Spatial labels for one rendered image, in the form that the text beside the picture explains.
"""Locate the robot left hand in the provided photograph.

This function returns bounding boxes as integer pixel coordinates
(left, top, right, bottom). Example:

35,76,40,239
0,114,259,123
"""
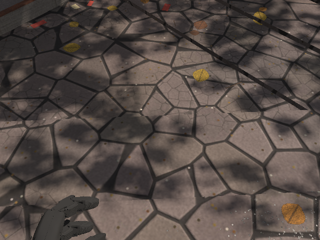
30,195,106,240

